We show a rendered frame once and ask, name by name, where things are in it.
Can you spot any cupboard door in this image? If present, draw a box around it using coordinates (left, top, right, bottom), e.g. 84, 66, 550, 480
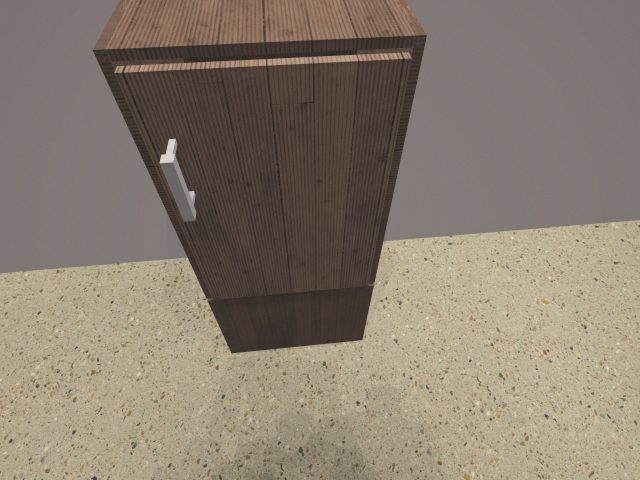
114, 52, 412, 300

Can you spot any handle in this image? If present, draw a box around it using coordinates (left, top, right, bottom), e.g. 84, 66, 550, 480
160, 139, 196, 222

